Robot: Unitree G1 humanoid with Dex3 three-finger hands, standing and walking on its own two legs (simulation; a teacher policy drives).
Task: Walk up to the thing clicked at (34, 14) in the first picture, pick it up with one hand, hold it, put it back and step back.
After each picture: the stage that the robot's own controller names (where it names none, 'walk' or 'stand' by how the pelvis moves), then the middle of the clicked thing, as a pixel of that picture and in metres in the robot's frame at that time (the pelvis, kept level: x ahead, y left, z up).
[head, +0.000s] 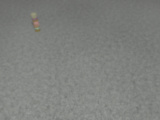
stand; (35, 22) +1.75 +0.61 -0.66
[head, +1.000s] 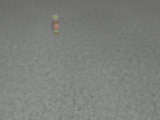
walk; (56, 25) +1.70 +0.25 -0.63
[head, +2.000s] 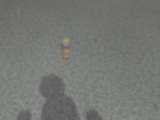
walk; (65, 49) +1.19 +0.16 -0.64
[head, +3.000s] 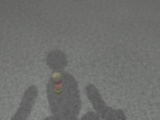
walk; (57, 83) +0.80 +0.19 -0.65
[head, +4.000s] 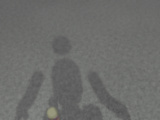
stand; (54, 119) +0.50 +0.20 -0.64
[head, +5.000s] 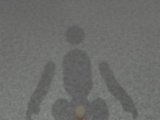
stand; (80, 117) +0.47 +0.04 -0.63
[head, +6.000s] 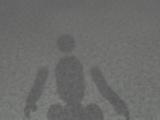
stand; out of the picture +0.42 +0.08 -0.65
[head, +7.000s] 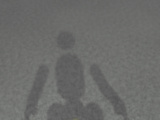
stand; out of the picture +0.43 +0.06 -0.66
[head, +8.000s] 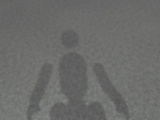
stand; out of the picture +0.41 +0.06 -0.66
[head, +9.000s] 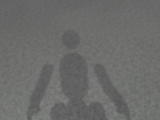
stand; out of the picture +0.41 +0.06 -0.66
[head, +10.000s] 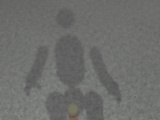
go down; (73, 114) +0.43 +0.05 -0.63
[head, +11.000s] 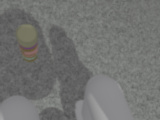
go down; (28, 46) +0.52 +0.09 -0.26
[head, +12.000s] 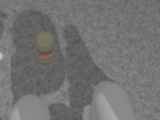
close in; (45, 50) +0.52 +0.07 -0.29
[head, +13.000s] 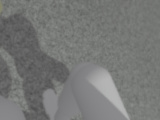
close in; out of the picture +0.52 +0.14 -0.21
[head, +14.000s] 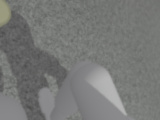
close; out of the picture +0.51 +0.13 -0.21
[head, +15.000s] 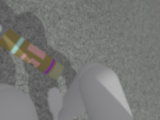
lift; (33, 55) +0.42 +0.00 -0.29
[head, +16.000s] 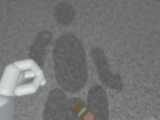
lift; out of the picture +0.33 -0.05 -0.57
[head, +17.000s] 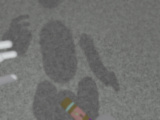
go down; (78, 114) +0.31 -0.04 -0.57
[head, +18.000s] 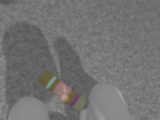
go down; (62, 91) +0.37 -0.02 -0.36
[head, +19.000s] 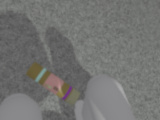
close in; (53, 83) +0.36 +0.00 -0.33
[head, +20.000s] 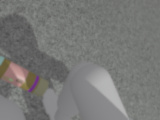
lift; (15, 74) +0.37 +0.03 -0.30
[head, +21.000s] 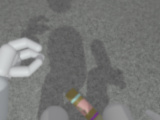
hold; (84, 107) +0.33 -0.03 -0.48
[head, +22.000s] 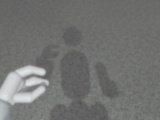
hold; out of the picture +0.26 -0.04 -0.70
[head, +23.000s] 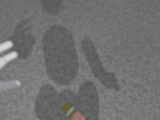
go down; (78, 119) +0.31 -0.03 -0.60
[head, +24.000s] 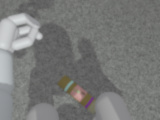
lower; (78, 93) +0.37 -0.05 -0.43
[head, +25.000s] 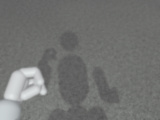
hold; out of the picture +0.30 -0.07 -0.68
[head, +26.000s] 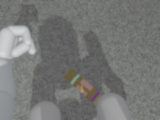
crouch; (84, 87) +0.39 -0.08 -0.44
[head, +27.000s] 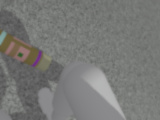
lower; (18, 49) +0.45 -0.02 -0.30
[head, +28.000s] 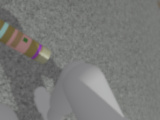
hold; (19, 41) +0.48 -0.03 -0.30
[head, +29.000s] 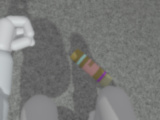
hold; (91, 67) +0.48 -0.13 -0.38
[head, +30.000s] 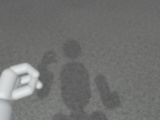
hold; out of the picture +0.42 -0.19 -0.69
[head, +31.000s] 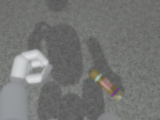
lower; (106, 84) +0.49 -0.22 -0.55
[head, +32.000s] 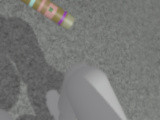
lower; (47, 8) +0.64 -0.17 -0.29
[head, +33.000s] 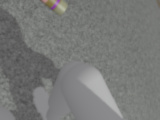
lower; out of the picture +0.71 -0.18 -0.31
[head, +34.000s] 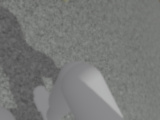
stand; out of the picture +0.77 -0.22 -0.31
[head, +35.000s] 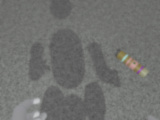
hold; (132, 63) +0.69 -0.44 -0.57
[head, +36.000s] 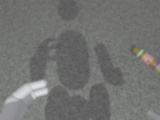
stand; (147, 59) +0.75 -0.52 -0.57
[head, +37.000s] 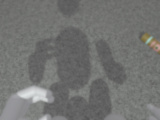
crouch; (156, 46) +0.81 -0.59 -0.53
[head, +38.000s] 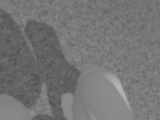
lower; out of the picture +1.04 -0.52 -0.29
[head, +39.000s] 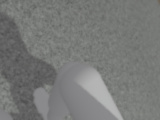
lower; out of the picture +1.18 -0.48 -0.30
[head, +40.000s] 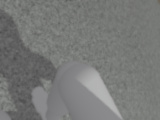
lower; out of the picture +1.25 -0.53 -0.31
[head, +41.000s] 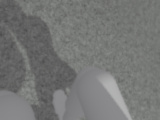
stand; out of the picture +1.29 -0.62 -0.32
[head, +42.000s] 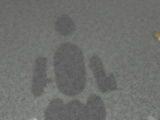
withdraw; out of the picture +1.10 -0.92 -0.63
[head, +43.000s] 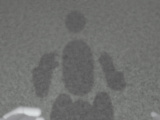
lower; out of the picture +1.16 -0.98 -0.60
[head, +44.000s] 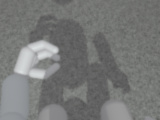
lower; out of the picture +1.24 -1.01 -0.46
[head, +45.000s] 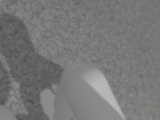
lower; out of the picture +1.53 -0.76 -0.29
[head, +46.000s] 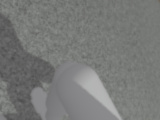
lower; out of the picture +1.60 -0.75 -0.30
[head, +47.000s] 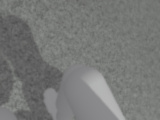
stand; out of the picture +1.61 -0.83 -0.31
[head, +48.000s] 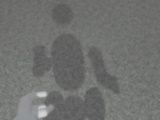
withdraw; out of the picture +1.33 -1.18 -0.61
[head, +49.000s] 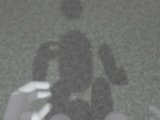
hold; out of the picture +1.39 -1.20 -0.53
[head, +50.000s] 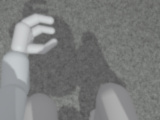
lower; out of the picture +1.45 -1.20 -0.37
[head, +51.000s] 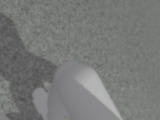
lower; out of the picture +1.73 -0.86 -0.30
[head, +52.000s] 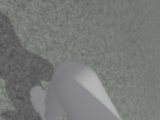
lower; out of the picture +1.75 -0.86 -0.31
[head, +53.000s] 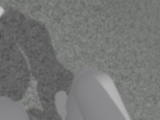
stand; out of the picture +1.71 -0.96 -0.31
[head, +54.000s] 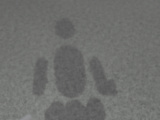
stand; out of the picture +1.40 -1.27 -0.65
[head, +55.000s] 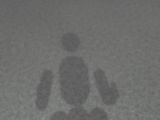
stand; out of the picture +1.36 -1.29 -0.68
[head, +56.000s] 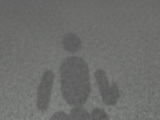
stand; out of the picture +1.36 -1.28 -0.68
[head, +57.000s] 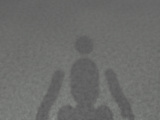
stand; out of the picture +1.33 -1.33 -0.74
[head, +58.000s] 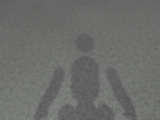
stand; out of the picture +1.33 -1.29 -0.75
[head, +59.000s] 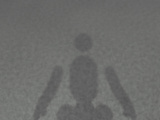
walk; out of the picture +1.31 -1.26 -0.75
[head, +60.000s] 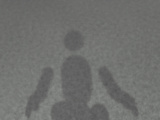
walk; out of the picture +1.65 -1.15 -0.73
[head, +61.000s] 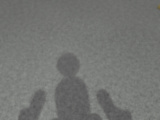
walk; out of the picture +1.95 -1.18 -0.73
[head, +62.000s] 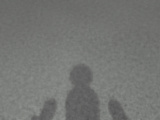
stand; out of the picture +1.94 -1.19 -0.72
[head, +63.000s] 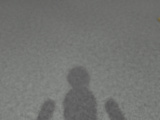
stand; out of the picture +1.89 -1.17 -0.75
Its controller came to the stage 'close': yes
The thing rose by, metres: 0.00
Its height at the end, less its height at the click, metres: -0.09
